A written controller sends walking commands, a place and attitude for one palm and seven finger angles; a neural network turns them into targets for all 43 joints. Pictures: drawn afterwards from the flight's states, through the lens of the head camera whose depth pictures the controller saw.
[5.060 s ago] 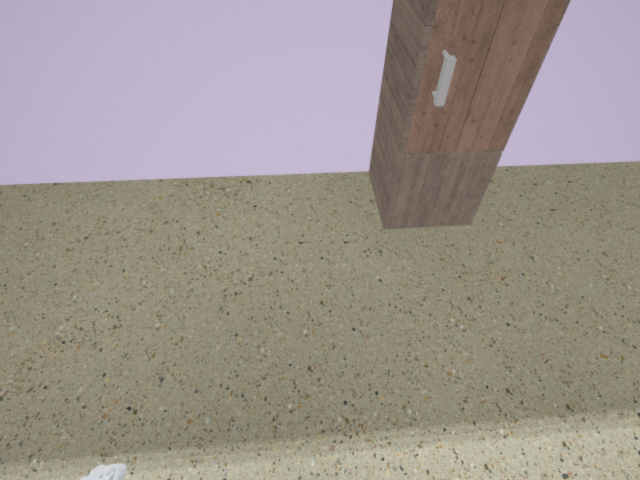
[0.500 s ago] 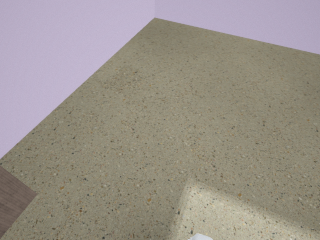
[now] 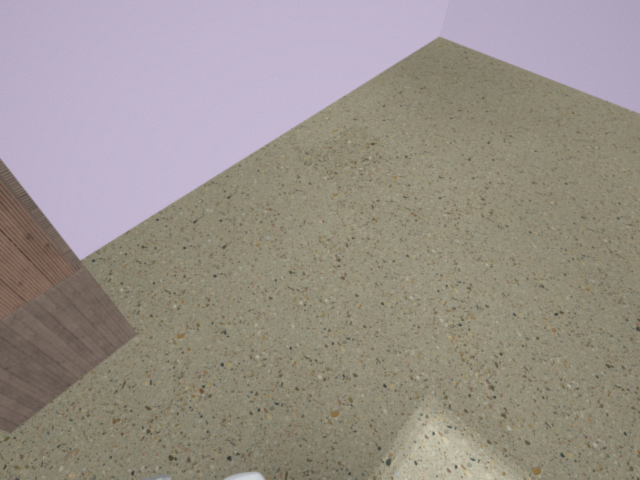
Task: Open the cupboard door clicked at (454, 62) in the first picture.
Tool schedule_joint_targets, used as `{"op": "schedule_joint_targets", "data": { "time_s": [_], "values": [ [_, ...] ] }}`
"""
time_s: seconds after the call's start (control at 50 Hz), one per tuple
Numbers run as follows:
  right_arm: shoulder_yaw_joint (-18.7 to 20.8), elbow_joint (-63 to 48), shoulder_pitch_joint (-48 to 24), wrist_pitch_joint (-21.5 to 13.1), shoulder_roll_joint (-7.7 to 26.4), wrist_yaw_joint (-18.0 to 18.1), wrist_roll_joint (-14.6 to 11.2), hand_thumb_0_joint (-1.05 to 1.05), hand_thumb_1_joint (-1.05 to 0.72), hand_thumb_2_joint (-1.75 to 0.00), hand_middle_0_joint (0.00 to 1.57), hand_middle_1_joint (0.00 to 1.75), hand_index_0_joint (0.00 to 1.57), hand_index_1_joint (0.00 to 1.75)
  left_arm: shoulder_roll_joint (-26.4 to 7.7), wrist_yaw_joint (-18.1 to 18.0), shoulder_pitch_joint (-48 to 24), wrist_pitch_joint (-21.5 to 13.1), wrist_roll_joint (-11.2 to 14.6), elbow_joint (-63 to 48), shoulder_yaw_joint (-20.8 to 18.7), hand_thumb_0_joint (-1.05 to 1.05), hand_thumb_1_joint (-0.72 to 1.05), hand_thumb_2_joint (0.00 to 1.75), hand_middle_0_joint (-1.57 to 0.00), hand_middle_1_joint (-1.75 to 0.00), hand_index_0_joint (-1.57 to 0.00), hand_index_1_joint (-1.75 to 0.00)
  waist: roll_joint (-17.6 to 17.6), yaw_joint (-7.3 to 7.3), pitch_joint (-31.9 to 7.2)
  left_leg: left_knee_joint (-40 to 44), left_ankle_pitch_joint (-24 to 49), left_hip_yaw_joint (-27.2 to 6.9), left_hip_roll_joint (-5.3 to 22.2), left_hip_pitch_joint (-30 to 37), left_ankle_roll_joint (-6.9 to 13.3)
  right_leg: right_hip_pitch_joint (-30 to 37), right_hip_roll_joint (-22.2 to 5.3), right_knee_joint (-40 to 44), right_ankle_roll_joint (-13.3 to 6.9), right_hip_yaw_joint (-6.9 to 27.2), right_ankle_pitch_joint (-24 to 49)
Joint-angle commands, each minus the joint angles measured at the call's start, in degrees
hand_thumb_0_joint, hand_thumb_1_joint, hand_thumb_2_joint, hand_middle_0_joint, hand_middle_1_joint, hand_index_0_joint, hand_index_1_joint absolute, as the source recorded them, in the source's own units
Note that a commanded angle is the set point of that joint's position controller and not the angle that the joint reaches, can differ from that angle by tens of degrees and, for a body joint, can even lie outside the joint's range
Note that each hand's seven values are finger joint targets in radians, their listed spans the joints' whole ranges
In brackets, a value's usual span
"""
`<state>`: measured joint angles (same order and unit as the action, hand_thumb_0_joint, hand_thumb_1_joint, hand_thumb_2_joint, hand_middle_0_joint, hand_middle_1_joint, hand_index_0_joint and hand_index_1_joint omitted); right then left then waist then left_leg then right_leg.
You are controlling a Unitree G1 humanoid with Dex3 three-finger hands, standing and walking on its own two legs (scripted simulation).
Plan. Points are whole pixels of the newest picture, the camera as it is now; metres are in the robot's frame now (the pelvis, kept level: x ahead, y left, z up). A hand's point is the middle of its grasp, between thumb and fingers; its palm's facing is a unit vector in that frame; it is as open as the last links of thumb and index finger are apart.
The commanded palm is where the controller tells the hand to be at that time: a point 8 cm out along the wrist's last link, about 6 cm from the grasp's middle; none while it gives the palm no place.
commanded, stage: turn to face it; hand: left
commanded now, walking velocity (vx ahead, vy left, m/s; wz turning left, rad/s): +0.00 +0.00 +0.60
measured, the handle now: out of the picture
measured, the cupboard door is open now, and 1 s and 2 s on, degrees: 0 0 0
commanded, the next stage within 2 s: take the last steps up to it in 1.40 s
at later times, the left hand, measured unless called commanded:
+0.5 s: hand out of the picture +0.05 +0.19 -0.13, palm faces +0.30 -0.91 -0.29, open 7.4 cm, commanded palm none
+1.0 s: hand out of the picture -0.13 +0.20 -0.16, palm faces +0.61 -0.75 -0.26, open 7.4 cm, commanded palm none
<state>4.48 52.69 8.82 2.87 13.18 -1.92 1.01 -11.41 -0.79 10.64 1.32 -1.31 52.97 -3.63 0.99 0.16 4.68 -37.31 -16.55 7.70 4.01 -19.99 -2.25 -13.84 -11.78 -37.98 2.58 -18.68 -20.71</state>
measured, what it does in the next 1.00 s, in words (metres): steps on the spot, turning left: right foot, then left foot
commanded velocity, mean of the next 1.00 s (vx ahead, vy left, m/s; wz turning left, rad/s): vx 0.00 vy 0.00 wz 0.59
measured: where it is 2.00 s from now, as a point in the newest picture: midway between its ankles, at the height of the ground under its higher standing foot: outside the picture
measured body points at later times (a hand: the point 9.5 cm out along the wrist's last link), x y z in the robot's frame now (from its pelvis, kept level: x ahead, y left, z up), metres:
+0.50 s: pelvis +0.00 -0.04 +0.01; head +0.04 -0.06 +0.46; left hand +0.03 +0.23 -0.11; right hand +0.14 -0.27 -0.15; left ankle +0.01 +0.09 -0.68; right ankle +0.04 -0.15 -0.72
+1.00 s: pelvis -0.04 -0.02 +0.01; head -0.02 +0.02 +0.46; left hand -0.16 +0.24 -0.14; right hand +0.20 -0.17 -0.11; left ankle -0.09 +0.07 -0.72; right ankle +0.03 -0.15 -0.65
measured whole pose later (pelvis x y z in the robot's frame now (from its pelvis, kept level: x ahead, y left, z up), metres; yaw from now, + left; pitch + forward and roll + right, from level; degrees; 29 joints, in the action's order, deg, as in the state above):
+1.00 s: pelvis -0.04 -0.02 +0.01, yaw +36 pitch +0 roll +0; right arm 3.3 51.2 7.8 1.9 13.2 -0.7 1.1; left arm -16.2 -0.2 11.9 4.4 -0.7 53.3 -4.9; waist 2.4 -0.7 5.3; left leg -31.7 -15.4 1.9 -0.2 -16.1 1.6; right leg -26.8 -7.2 -62.0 4.9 -3.9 -25.3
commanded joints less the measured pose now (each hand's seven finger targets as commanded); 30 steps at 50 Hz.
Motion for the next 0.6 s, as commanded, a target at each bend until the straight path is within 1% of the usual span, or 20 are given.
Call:
{"op": "schedule_joint_targets", "data": {
  "time_s": [0.0, 0.02, 0.04, 0.06, 0.08, 0.12, 0.24, 0.26, 0.32, 0.34, 0.36, 0.38, 0.4, 0.42, 0.44, 0.46, 0.48, 0.5, 0.54, 0.58],
  "values": [
    [3.6, -1.7, 14.0, -2.1, 16.6, 0.9, 0.4, 0.00, -0.90, -0.90, 0.20, 0.30, 0.20, 0.30, -6.1, -0.1, -3.6, -0.1, 0.2, -9.4, -1.5, 0.00, 0.90, 0.90, -0.20, -0.30, -0.20, -0.30, -16.9, 6.53, -10.8, 17.1, 34.1, -30.7, 22.9, 17.8, 15.3, -20.6, 4.1, -27.2, 2.9, 10.9, -20.5],
    [3.5, -1.6, 12.7, -2.5, 16.1, 1.6, 0.2, 0.00, -0.90, -0.90, 0.20, 0.30, 0.20, 0.30, -5.8, -0.6, -4.5, 0.2, 0.0, -9.2, -1.7, 0.00, 0.90, 0.90, -0.20, -0.30, -0.20, -0.30, -17.3, 5.57, -12.7, 16.6, 30.0, -30.9, 21.0, 17.7, 15.1, -22.7, 3.9, -31.2, 2.4, 16.0, -17.2],
    [2.9, -2.8, 8.9, -2.5, 14.2, 2.1, 0.3, 0.00, -0.90, -0.90, 0.20, 0.30, 0.20, 0.30, -6.3, -0.4, -4.9, 0.0, 0.2, -8.5, -2.0, 0.00, 0.90, 0.90, -0.20, -0.30, -0.20, -0.30, -16.1, 4.80, -10.7, 16.9, 23.7, -27.9, 18.1, 14.9, 13.9, -23.5, 3.7, -32.9, 2.5, 17.2, -12.3],
    [2.2, -4.1, 4.9, -2.5, 12.0, 2.2, 0.4, 0.00, -0.90, -0.90, 0.20, 0.30, 0.20, 0.30, -6.8, 0.0, -4.2, 0.0, 0.2, -7.4, -2.3, 0.00, 0.90, 0.90, -0.20, -0.30, -0.20, -0.30, -13.3, 3.11, -8.5, 17.2, 20.8, -24.0, 14.5, 11.6, 12.2, -22.1, 3.6, -32.5, 2.6, 17.8, -7.4],
    [1.6, -5.0, 2.0, -2.8, 10.9, 2.2, 0.4, 0.00, -0.90, -0.90, 0.20, 0.30, 0.20, 0.30, -7.0, 0.3, -1.8, 0.1, 0.1, -6.3, -2.4, 0.00, 0.90, 0.90, -0.20, -0.30, -0.20, -0.30, -11.1, 1.36, -8.1, 17.4, 20.7, -20.3, 11.8, 10.5, 10.7, -20.5, 3.9, -31.7, 2.7, 17.7, -3.7],
    [1.5, -5.9, 0.4, -2.9, 10.7, 2.2, 0.2, 0.00, -0.90, -0.90, 0.20, 0.30, 0.20, 0.30, -7.2, 0.4, 0.4, 0.3, 0.2, -5.2, -2.4, 0.00, 0.90, 0.90, -0.20, -0.30, -0.20, -0.30, -9.1, 0.55, -8.8, 18.1, 19.6, -18.3, 10.0, 9.4, 10.5, -17.4, 4.5, -28.3, 2.9, 17.6, -1.6],
    [2.4, -5.2, 2.6, -2.1, 12.0, 1.9, 0.5, 0.00, -0.90, -0.90, 0.20, 0.30, 0.20, 0.30, -6.6, -0.1, -1.5, 0.4, 0.6, -7.0, -1.8, 0.00, 0.90, 0.90, -0.20, -0.30, -0.20, -0.30, -7.4, 2.14, -9.1, 18.0, 16.8, -24.0, 10.3, 11.6, 12.7, -14.7, 7.1, -15.8, 2.8, 17.9, -4.8],
    [2.5, -5.2, 2.5, -1.9, 12.2, 1.9, 0.5, 0.00, -0.90, -0.90, 0.20, 0.30, 0.20, 0.30, -6.3, -0.1, -1.6, 0.3, 0.7, -7.4, -1.6, 0.00, 0.90, 0.90, -0.20, -0.30, -0.20, -0.30, -8.7, 2.24, -9.2, 17.4, 17.6, -24.6, 10.1, 11.4, 12.7, -13.6, 7.6, -13.2, 2.7, 17.7, -5.2],
    [2.8, -5.6, 0.9, -1.4, 12.3, 1.6, 0.5, 0.00, -0.90, -0.90, 0.20, 0.30, 0.20, 0.30, -6.4, -0.4, 0.8, -0.1, 1.0, -7.4, -1.4, 0.00, 0.90, 0.90, -0.20, -0.30, -0.20, -0.30, -9.9, 1.20, -9.2, 15.3, 20.4, -26.3, 8.5, 7.4, 11.8, -6.1, 9.8, -3.3, 1.8, 16.9, -4.2],
    [2.9, -5.9, 0.0, -1.2, 12.1, 1.5, 0.4, 0.00, -0.90, -0.90, 0.20, 0.30, 0.20, 0.30, -6.5, -0.5, 2.7, -0.4, 1.1, -7.1, -1.5, 0.00, 0.90, 0.90, -0.20, -0.30, -0.20, -0.30, -9.9, 0.26, -9.7, 14.1, 20.0, -26.2, 7.2, 5.4, 10.8, -2.3, 10.5, 1.6, 1.6, 16.4, -1.1],
    [3.0, -6.2, -1.0, -1.1, 11.6, 1.4, 0.2, 0.00, -0.90, -0.90, 0.20, 0.30, 0.20, 0.30, -7.1, -0.6, 5.1, -0.7, 1.1, -6.5, -1.6, 0.00, 0.90, 0.90, -0.20, -0.30, -0.20, -0.30, -8.2, -1.03, -10.1, 12.2, 17.2, -25.6, 5.4, 2.1, 9.1, 3.0, 10.4, 8.5, 1.3, 15.8, 3.9],
    [2.8, -6.9, -1.3, -1.0, 9.7, 1.2, -0.3, 0.00, -0.90, -0.90, 0.20, 0.30, 0.20, 0.30, -9.3, -0.9, 7.4, -1.0, 0.7, -6.3, -2.2, 0.00, 0.90, 0.90, -0.20, -0.30, -0.20, -0.30, -3.3, -2.35, -10.0, 7.0, 9.4, -23.1, 1.9, -4.7, 6.0, 10.1, 6.0, 17.5, -0.1, 19.6, 5.5],
    [2.1, -8.1, -0.3, -0.8, 5.0, 0.8, -0.7, 0.00, -0.90, -0.90, 0.20, 0.30, 0.20, 0.30, -15.1, -1.4, 7.8, -1.5, -0.4, -7.0, -3.3, 0.00, 0.90, 0.90, -0.20, -0.30, -0.20, -0.30, 14.3, -2.66, -9.0, -7.0, -7.8, -12.4, -7.0, -17.0, 0.5, 15.0, -10.5, 24.8, -6.1, 37.1, 2.7],
    [2.5, -8.8, -1.1, -0.7, 7.4, 0.8, 0.0, 0.00, -0.90, -0.90, 0.20, 0.30, 0.20, 0.30, -16.7, -1.5, 4.8, -1.2, -0.1, -8.3, -3.2, 0.00, 0.90, 0.90, -0.20, -0.30, -0.20, -0.30, 15.7, -2.48, -8.0, -19.7, -15.8, -10.6, -6.5, -15.5, -0.1, 6.3, -18.1, 25.5, -10.9, 38.8, 5.8],
    [2.8, -7.8, -2.4, -0.1, 7.7, 0.8, 0.4, 0.00, -0.90, -0.90, 0.20, 0.30, 0.20, 0.30, -14.3, -1.6, 2.2, -1.3, 0.0, -8.7, -3.0, 0.00, 0.90, 0.90, -0.20, -0.30, -0.20, -0.30, 14.5, -1.71, -5.3, -27.0, -14.3, -12.5, -4.8, -14.2, 0.3, 0.9, -15.1, 25.0, -10.9, 36.6, 6.1],
    [2.8, -6.4, -1.6, 0.3, 7.3, 0.4, 0.4, 0.00, -0.90, -0.90, 0.20, 0.30, 0.20, 0.30, -12.4, -1.4, -0.7, -1.3, 0.1, -9.0, -2.1, 0.00, 0.90, 0.90, -0.20, -0.30, -0.20, -0.30, 10.2, 0.12, -2.1, -32.2, -10.2, -11.8, -3.8, -14.4, 0.1, -1.8, -11.5, 23.9, -9.6, 31.1, 7.5],
    [2.5, -5.0, 0.2, 0.5, 6.5, 0.1, 0.5, 0.00, -0.90, -0.90, 0.20, 0.30, 0.20, 0.30, -10.5, -1.3, -3.1, -1.6, 0.0, -9.3, -1.5, 0.00, 0.90, 0.90, -0.20, -0.30, -0.20, -0.30, 7.8, 1.71, -1.1, -34.3, -6.4, -10.6, -3.0, -14.7, -0.7, -1.1, -8.4, 21.6, -8.4, 24.4, 12.1],
    [2.3, -4.2, 1.6, 0.5, 5.8, -0.1, 0.4, 0.00, -0.90, -0.90, 0.20, 0.30, 0.20, 0.30, -9.6, -1.3, -3.1, -1.8, 0.0, -9.2, -1.1, 0.00, 0.90, 0.90, -0.20, -0.30, -0.20, -0.30, 8.1, 1.96, -1.9, -34.5, -4.6, -9.5, -2.8, -14.6, -1.3, 0.7, -6.7, 20.1, -7.7, 20.5, 16.2],
    [1.9, -3.9, 1.1, 0.6, 5.2, -0.3, 0.2, 0.00, -0.90, -0.90, 0.20, 0.30, 0.20, 0.30, -9.6, -1.4, -1.0, -1.9, -0.1, -8.7, -1.1, 0.00, 0.90, 0.90, -0.20, -0.30, -0.20, -0.30, 8.7, 0.94, -2.7, -31.3, -4.5, -7.7, -2.1, -13.5, -2.2, 3.4, -6.8, 19.3, -7.8, 17.5, 20.8],
    [1.7, -4.4, -1.2, 0.8, 5.0, -0.2, 0.2, 0.00, -0.90, -0.90, 0.20, 0.30, 0.20, 0.30, -10.6, -1.4, 1.6, -1.7, -0.2, -7.5, -1.3, 0.00, 0.90, 0.90, -0.20, -0.30, -0.20, -0.30, 9.4, -0.62, -3.0, -26.5, -6.1, -6.2, -1.8, -12.5, -2.6, 5.4, -7.7, 19.1, -8.5, 16.3, 20.9]
  ]
}}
